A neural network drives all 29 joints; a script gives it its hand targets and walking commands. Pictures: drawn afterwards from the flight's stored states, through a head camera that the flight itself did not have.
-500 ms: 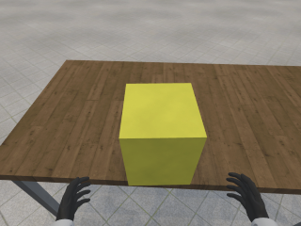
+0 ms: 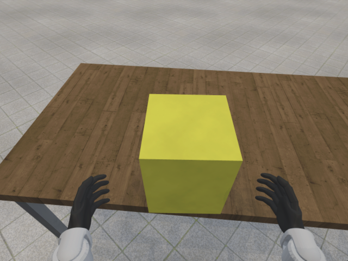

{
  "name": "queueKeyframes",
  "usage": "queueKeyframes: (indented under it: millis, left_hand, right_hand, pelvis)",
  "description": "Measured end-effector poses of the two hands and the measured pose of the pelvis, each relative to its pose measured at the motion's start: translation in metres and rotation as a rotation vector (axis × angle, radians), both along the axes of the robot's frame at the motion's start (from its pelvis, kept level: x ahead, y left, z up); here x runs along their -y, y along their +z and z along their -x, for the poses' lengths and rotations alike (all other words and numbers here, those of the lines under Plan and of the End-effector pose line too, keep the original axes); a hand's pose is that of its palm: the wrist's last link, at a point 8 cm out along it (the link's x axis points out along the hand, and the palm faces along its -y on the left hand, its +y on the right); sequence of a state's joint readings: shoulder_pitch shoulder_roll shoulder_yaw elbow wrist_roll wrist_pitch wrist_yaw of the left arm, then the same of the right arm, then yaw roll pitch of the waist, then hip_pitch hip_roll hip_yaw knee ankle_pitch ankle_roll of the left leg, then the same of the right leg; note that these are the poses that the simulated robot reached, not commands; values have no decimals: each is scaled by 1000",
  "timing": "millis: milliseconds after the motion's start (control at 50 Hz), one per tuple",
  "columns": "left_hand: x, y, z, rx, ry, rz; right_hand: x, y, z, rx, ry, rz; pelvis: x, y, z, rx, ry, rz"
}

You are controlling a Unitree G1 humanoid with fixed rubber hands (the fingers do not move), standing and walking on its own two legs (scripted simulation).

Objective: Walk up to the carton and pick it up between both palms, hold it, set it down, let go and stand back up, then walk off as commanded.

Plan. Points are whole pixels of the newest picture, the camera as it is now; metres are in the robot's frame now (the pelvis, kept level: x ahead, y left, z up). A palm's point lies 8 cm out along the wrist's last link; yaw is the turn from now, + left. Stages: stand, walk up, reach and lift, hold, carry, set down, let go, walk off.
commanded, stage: reach and lift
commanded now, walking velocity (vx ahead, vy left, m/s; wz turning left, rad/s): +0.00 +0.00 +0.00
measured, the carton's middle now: (186, 155) +0.38 +0.00 +0.02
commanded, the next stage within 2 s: none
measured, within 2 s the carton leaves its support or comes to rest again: neither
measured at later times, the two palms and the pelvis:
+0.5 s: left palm (87, 171) +0.27 +0.20 +0.11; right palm (285, 175) +0.27 -0.21 +0.10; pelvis +0.01 +0.00 +0.00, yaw -1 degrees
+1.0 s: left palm (89, 133) +0.33 +0.20 +0.16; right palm (284, 129) +0.35 -0.21 +0.16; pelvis -0.01 +0.00 +0.00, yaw -2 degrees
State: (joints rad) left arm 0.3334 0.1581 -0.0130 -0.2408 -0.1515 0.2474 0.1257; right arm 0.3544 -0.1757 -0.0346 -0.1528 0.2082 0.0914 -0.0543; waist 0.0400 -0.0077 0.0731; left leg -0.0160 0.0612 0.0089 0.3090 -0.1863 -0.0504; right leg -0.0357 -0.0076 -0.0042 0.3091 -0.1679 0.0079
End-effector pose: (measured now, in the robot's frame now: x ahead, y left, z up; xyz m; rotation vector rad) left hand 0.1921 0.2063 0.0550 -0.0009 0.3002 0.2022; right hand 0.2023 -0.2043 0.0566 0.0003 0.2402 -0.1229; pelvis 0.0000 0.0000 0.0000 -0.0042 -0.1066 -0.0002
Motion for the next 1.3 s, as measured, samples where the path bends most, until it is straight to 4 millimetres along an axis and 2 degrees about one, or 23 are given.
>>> queueKeyframes:
  millis: [480, 620, 820, 1140, 1300]
  left_hand:
    - [2, 49, -74, 41, -64, 17]
    - [1, 58, -93, 27, -66, 26]
    - [7, 82, -120, 52, -78, 35]
    - [0, 112, -156, 44, -62, 17]
    - [-5, 113, -173, 33, -56, 9]
  right_hand:
    - [4, 41, -69, 61, 23, -4]
    - [9, 52, -91, 66, 18, -5]
    - [10, 78, -122, 80, 41, -9]
    - [-2, 118, -173, 80, 79, -20]
    - [-11, 122, -195, 59, 78, -24]
  pelvis:
    - [0, 1, -12, -41, -24, 5]
    - [-1, 1, -10, -48, -28, 5]
    - [-1, 0, -2, -61, -38, 4]
    - [0, -1, 8, -99, -23, 2]
    - [-1, -1, 4, -110, -12, 7]
